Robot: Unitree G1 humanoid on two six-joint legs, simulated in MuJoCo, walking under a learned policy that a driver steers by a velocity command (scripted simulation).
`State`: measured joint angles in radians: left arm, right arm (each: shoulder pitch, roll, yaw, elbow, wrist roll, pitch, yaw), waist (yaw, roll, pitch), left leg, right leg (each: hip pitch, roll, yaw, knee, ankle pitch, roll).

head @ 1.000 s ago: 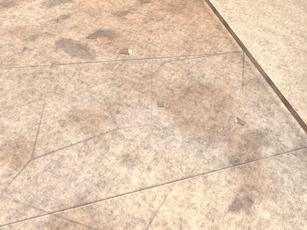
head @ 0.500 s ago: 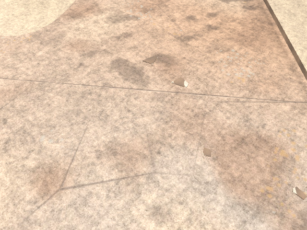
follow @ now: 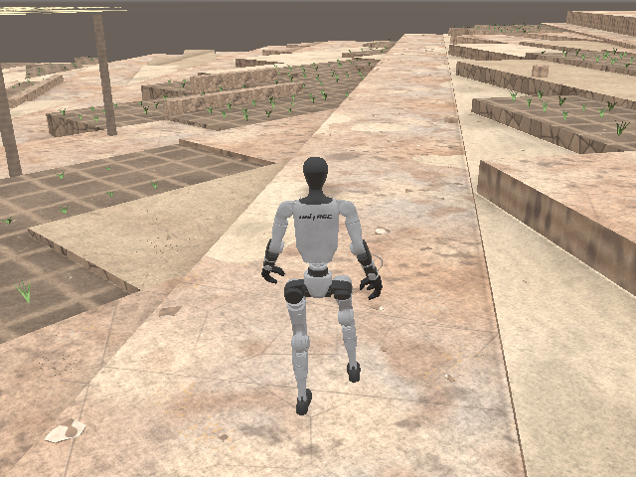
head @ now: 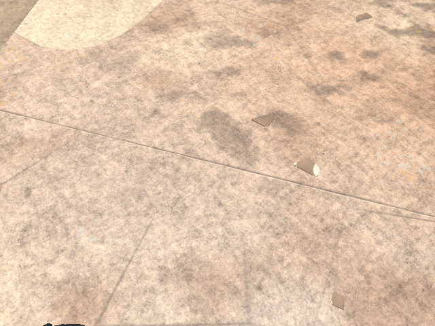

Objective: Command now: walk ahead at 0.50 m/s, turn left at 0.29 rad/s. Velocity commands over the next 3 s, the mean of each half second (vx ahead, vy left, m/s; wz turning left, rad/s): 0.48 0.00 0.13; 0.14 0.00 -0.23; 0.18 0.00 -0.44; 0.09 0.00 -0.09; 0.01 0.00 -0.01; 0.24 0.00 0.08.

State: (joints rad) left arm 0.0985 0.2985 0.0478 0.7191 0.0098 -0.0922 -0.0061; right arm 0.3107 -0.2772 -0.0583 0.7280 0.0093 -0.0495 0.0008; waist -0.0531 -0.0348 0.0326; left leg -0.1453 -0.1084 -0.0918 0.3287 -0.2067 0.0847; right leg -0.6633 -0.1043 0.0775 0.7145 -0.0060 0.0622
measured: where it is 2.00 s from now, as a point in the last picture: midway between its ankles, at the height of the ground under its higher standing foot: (237, 293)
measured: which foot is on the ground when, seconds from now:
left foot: down 0.00-0.20, up 0.22-0.62, down 0.64-1.00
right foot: up 0.00-0.14, down 0.16-0.66, up 0.68-1.00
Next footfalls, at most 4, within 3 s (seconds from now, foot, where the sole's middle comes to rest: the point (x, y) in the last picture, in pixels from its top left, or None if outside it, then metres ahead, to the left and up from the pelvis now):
0.16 right None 0.28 -0.15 -0.78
0.64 left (182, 304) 0.53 0.09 -0.78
1.06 right None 0.45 -0.16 -0.78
1.54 left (202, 269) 0.65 0.02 -0.78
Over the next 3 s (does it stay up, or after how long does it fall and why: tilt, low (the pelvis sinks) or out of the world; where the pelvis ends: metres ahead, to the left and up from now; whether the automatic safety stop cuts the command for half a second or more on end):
stays up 0.65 -0.15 0.00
